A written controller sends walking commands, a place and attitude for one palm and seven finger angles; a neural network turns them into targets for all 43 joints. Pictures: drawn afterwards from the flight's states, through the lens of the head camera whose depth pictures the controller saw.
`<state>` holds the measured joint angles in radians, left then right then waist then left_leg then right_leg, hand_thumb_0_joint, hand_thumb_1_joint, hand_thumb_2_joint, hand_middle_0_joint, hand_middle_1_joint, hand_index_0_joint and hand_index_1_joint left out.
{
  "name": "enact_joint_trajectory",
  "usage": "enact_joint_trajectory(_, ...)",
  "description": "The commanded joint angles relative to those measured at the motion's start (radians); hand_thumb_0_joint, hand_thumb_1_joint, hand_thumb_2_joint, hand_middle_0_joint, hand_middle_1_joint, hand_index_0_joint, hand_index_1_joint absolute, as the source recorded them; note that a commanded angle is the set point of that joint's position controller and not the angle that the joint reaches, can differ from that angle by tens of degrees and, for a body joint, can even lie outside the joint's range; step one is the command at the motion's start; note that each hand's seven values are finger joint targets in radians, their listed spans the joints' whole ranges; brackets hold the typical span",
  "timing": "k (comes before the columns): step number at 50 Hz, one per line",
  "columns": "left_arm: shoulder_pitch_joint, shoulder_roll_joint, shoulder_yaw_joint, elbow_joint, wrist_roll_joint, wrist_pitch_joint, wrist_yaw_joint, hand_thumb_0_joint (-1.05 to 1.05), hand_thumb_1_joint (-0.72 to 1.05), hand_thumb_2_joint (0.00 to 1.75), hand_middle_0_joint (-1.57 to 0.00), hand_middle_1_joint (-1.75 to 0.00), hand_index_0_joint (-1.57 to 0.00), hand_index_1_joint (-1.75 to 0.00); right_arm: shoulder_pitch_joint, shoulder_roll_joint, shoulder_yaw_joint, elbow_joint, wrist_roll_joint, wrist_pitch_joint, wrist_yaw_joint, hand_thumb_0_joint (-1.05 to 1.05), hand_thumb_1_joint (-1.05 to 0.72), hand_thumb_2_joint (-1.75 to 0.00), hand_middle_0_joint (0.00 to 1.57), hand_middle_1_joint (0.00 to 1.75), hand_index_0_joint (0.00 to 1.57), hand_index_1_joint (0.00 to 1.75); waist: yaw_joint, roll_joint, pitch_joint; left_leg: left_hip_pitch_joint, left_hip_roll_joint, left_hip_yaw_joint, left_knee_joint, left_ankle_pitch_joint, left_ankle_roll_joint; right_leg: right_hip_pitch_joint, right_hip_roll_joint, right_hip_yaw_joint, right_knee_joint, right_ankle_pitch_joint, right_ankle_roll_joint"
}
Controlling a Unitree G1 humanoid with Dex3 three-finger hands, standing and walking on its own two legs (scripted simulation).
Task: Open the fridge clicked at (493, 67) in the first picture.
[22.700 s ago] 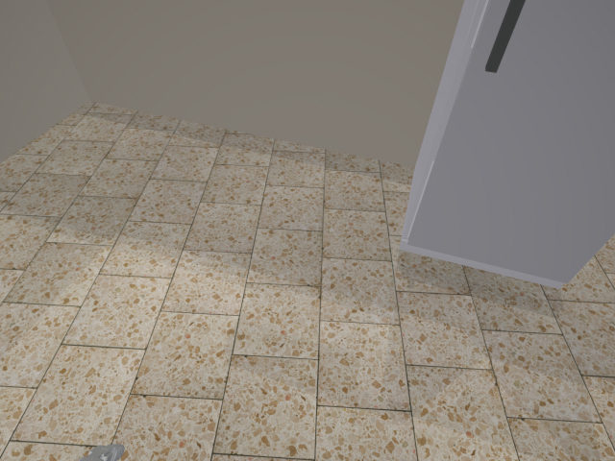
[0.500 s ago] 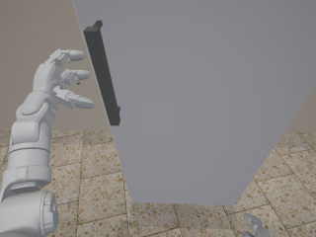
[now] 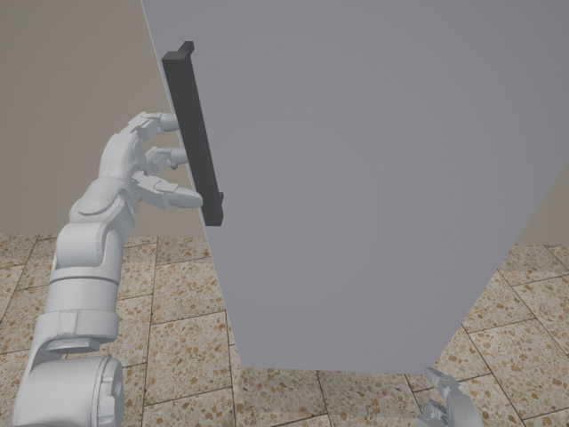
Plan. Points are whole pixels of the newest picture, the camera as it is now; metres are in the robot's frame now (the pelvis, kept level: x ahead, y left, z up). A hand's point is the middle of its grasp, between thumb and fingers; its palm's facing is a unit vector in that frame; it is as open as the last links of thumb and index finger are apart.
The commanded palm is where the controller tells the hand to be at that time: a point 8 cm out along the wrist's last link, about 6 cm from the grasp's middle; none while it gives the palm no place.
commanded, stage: feel for the door with the fingertips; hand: left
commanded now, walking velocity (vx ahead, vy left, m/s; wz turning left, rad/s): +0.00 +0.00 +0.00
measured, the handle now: (202, 144) +0.45 +0.15 +0.21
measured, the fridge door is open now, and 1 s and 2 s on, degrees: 0 0 0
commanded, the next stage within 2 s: slide the fingers in behind the handle in 0.36 s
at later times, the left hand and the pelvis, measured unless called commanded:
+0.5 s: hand (175, 151) +0.41 +0.18 +0.22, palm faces +0.05 -1.00 +0.00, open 13.8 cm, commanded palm +0.38 +0.23 +0.21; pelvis -0.01 +0.00 +0.00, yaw +0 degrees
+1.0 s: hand (180, 159) +0.38 +0.17 +0.22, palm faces +0.03 -1.00 +0.00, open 14.0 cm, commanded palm +0.36 +0.21 +0.21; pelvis +0.00 +0.00 +0.00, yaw +0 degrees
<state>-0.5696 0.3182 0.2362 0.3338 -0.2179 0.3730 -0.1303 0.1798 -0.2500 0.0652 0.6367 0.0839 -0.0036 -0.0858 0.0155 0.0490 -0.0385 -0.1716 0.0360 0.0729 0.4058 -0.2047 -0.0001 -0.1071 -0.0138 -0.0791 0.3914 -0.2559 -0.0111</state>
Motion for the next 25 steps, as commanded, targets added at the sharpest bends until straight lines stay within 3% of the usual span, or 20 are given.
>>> enact_joint_trajectory(1, -0.539, 0.244, 0.085, -0.265, -0.014, -0.136, 0.016, 0.00, -0.50, 0.30, -0.30, -1.20, -0.30, -1.20, -0.113, -0.119, -0.049, -0.149, -0.004, -0.058, -0.018, 0.00, -0.90, -0.90, 0.20, 0.30, 0.20, 0.30, -0.010, -0.054, -0.265, 0.185, -0.032, -0.060, -0.014, 0.234, 0.049, -0.021, 0.024, 0.044, -0.055, 0.300, -0.006)
enact_joint_trajectory(4, -0.595, 0.198, 0.032, -0.179, -0.003, -0.150, 0.013, 0.00, -0.50, 0.30, -0.30, -1.20, -0.30, -1.20, -0.094, -0.118, -0.046, -0.122, -0.003, -0.062, -0.023, 0.00, -0.90, -0.90, 0.20, 0.30, 0.20, 0.30, -0.034, -0.019, -0.223, 0.179, -0.031, -0.061, -0.016, 0.186, 0.046, -0.065, 0.025, 0.044, -0.066, 0.249, -0.006)
enact_joint_trajectory(5, -0.571, 0.232, 0.051, -0.132, 0.004, -0.148, 0.013, 0.00, -0.50, 0.30, -0.30, -1.20, -0.30, -1.20, -0.085, -0.126, -0.052, -0.113, -0.002, -0.059, -0.024, 0.00, -0.90, -0.90, 0.20, 0.30, 0.20, 0.30, -0.031, -0.020, -0.213, 0.176, -0.028, -0.058, -0.019, 0.170, 0.045, -0.069, 0.024, 0.045, -0.075, 0.226, -0.005)
enact_joint_trajectory(7, -0.628, 0.183, -0.002, -0.090, 0.013, -0.140, 0.009, 0.00, -0.50, 0.30, -0.30, -1.20, -0.30, -1.20, -0.075, -0.125, -0.048, -0.106, -0.001, -0.059, -0.027, 0.00, -0.90, -0.90, 0.20, 0.30, 0.20, 0.30, -0.046, 0.017, -0.204, 0.170, -0.031, -0.068, -0.022, 0.161, 0.043, -0.086, 0.023, 0.041, -0.073, 0.211, -0.010)
enact_joint_trajectory(8, -0.628, 0.181, 0.000, -0.074, 0.014, -0.138, 0.007, 0.00, -0.50, 0.30, -0.30, -1.20, -0.30, -1.20, -0.068, -0.125, -0.051, -0.105, -0.001, -0.062, -0.025, 0.00, -0.90, -0.90, 0.20, 0.30, 0.20, 0.30, -0.042, 0.027, -0.219, 0.173, -0.031, -0.069, -0.019, 0.171, 0.042, -0.082, 0.023, 0.041, -0.071, 0.223, -0.011)
enact_joint_trajectory(10, -0.565, 0.242, 0.058, -0.040, 0.010, -0.140, 0.002, 0.00, -0.50, 0.30, -0.30, -1.20, -0.30, -1.20, -0.060, -0.136, -0.059, -0.109, -0.003, -0.058, -0.023, 0.00, -0.90, -0.90, 0.20, 0.30, 0.20, 0.30, -0.019, -0.024, -0.257, 0.171, -0.031, -0.067, -0.018, 0.206, 0.044, -0.040, 0.023, 0.039, -0.066, 0.267, -0.011)
enact_joint_trajectory(12, -0.589, 0.238, 0.064, -0.060, 0.003, -0.152, -0.004, 0.00, -0.50, 0.30, -0.30, -1.20, -0.30, -1.20, -0.061, -0.132, -0.059, -0.121, -0.005, -0.059, -0.022, 0.00, -0.90, -0.90, 0.20, 0.30, 0.20, 0.30, -0.015, -0.040, -0.295, 0.166, -0.036, -0.061, -0.013, 0.244, 0.046, -0.004, 0.021, 0.040, -0.049, 0.329, -0.011)
enact_joint_trajectory(14, -0.579, 0.219, 0.060, -0.056, -0.009, -0.164, -0.012, 0.00, -0.50, 0.30, -0.30, -1.20, -0.30, -1.20, -0.056, -0.130, -0.061, -0.121, -0.003, -0.064, -0.018, 0.00, -0.90, -0.90, 0.20, 0.30, 0.20, 0.30, -0.019, -0.083, -0.284, 0.162, -0.033, -0.059, -0.012, 0.239, 0.049, -0.013, 0.024, 0.038, -0.049, 0.334, -0.006)
enact_joint_trajectory(15, -0.559, 0.246, 0.074, -0.044, -0.010, -0.176, -0.014, 0.00, -0.50, 0.30, -0.30, -1.20, -0.30, -1.20, -0.052, -0.138, -0.066, -0.119, -0.001, -0.064, -0.019, 0.00, -0.90, -0.90, 0.20, 0.30, 0.20, 0.30, -0.017, -0.099, -0.274, 0.160, -0.030, -0.058, -0.017, 0.229, 0.051, -0.011, 0.024, 0.037, -0.056, 0.319, -0.003)
enact_joint_trajectory(19, -0.643, 0.209, 0.032, -0.039, -0.001, -0.192, -0.010, 0.00, -0.50, 0.30, -0.30, -1.20, -0.30, -1.20, -0.045, -0.136, -0.064, -0.108, 0.001, -0.071, -0.019, 0.00, -0.90, -0.90, 0.20, 0.30, 0.20, 0.30, -0.038, -0.052, -0.222, 0.150, -0.032, -0.057, -0.017, 0.177, 0.052, -0.066, 0.025, 0.043, -0.066, 0.257, -0.003)
enact_joint_trajectory(20, -0.638, 0.230, 0.045, -0.034, 0.003, -0.198, -0.005, 0.00, -0.50, 0.30, -0.30, -1.20, -0.30, -1.20, -0.038, -0.141, -0.069, -0.106, 0.000, -0.072, -0.019, 0.00, -0.90, -0.90, 0.20, 0.30, 0.20, 0.30, -0.035, -0.056, -0.219, 0.158, -0.028, -0.060, -0.021, 0.176, 0.052, -0.066, 0.025, 0.040, -0.072, 0.244, -0.003)
enact_joint_trajectory(22, -0.667, 0.257, 0.061, -0.028, 0.013, -0.200, -0.001, 0.00, -0.50, 0.30, -0.30, -1.20, -0.30, -1.20, -0.033, -0.141, -0.066, -0.101, -0.002, -0.073, -0.021, 0.00, -0.90, -0.90, 0.20, 0.30, 0.20, 0.30, -0.034, -0.022, -0.234, 0.152, -0.032, -0.059, -0.017, 0.180, 0.052, -0.061, 0.023, 0.046, -0.067, 0.249, -0.006)
enact_joint_trajectory(25, -0.638, 0.243, 0.058, -0.045, 0.013, -0.210, -0.002, 0.00, -0.50, 0.30, -0.30, -1.20, -0.30, -1.20, -0.028, -0.139, -0.070, -0.107, -0.003, -0.076, -0.017, 0.00, -0.90, -0.90, 0.20, 0.30, 0.20, 0.30, -0.026, -0.014, -0.265, 0.171, -0.030, -0.061, -0.015, 0.206, 0.050, -0.045, 0.025, 0.041, -0.063, 0.266, -0.009)
